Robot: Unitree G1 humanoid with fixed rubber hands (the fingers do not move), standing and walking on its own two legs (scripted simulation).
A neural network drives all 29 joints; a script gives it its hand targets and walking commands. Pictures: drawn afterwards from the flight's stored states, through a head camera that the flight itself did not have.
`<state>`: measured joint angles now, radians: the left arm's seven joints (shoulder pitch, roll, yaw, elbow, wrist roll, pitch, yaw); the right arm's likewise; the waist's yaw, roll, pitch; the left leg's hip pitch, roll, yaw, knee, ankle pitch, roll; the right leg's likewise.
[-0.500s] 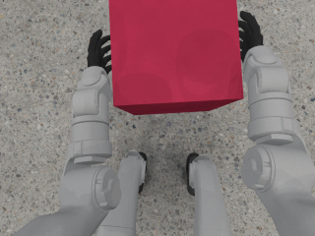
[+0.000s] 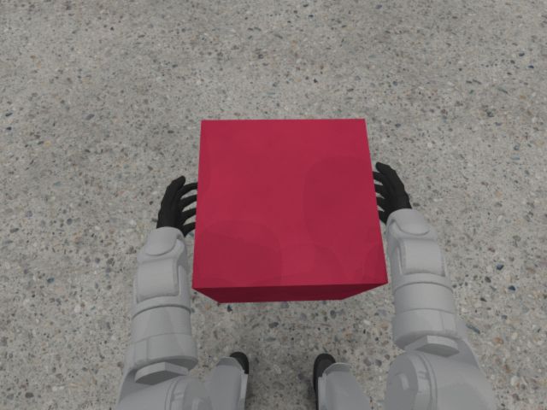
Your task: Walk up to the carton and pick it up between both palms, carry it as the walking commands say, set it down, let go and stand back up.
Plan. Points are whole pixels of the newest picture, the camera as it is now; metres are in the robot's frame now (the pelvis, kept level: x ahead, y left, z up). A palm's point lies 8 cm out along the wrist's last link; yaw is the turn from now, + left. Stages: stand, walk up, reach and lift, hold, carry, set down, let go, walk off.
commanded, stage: reach and lift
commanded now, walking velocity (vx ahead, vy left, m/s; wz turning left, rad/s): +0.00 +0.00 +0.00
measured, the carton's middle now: (282, 223) +0.42 +0.03 -0.12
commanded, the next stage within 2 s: none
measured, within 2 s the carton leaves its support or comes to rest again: neither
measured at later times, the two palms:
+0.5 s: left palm (147, 234) +0.34 +0.19 +0.03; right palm (414, 216) +0.39 -0.14 +0.03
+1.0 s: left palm (117, 236) +0.32 +0.19 +0.09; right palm (443, 222) +0.36 -0.14 +0.10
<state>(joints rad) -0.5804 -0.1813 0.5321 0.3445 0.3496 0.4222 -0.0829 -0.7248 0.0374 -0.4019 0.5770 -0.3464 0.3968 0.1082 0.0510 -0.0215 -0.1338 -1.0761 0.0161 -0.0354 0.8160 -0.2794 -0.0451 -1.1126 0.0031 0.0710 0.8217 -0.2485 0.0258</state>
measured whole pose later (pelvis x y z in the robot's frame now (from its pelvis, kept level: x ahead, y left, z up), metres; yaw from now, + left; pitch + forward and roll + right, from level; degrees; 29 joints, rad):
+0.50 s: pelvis +0.02 +0.00 +0.04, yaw +0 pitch +18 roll +0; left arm -0.37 -0.19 0.43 0.29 0.34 0.47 -0.08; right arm -0.51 0.10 -0.37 0.48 -0.34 0.44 0.11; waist 0.05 -0.01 -0.08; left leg -0.64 0.02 -0.04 0.54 -0.21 -0.04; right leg -0.67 -0.01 0.06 0.54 -0.18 0.02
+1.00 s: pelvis +0.03 +0.01 +0.06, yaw +0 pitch +0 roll +0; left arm -0.29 -0.16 0.33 0.26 0.32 0.62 -0.07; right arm -0.38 0.10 -0.31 0.40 -0.33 0.58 0.10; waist 0.06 -0.01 -0.02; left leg -0.19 0.02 -0.03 0.36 -0.18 -0.03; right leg -0.22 -0.02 0.06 0.38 -0.16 0.03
